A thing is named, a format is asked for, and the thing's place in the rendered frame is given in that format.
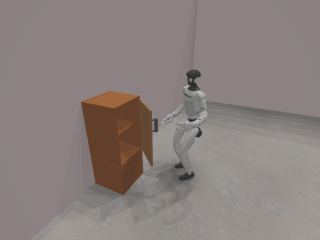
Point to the robot head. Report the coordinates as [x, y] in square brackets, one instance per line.
[193, 74]

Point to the handle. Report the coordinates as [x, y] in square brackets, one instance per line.
[155, 125]

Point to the cupboard door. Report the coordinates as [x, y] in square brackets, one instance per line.
[146, 131]

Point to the robot right forearm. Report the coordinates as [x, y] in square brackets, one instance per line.
[179, 110]

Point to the robot torso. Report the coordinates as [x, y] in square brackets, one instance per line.
[191, 104]

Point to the right robot upper arm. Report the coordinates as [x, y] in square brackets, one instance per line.
[183, 89]

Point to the robot left forearm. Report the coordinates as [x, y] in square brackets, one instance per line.
[200, 120]

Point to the right robot hand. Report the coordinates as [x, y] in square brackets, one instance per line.
[168, 119]

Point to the left robot hand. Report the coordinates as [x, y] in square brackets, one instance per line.
[187, 126]

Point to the left robot upper arm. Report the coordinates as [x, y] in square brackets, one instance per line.
[201, 97]

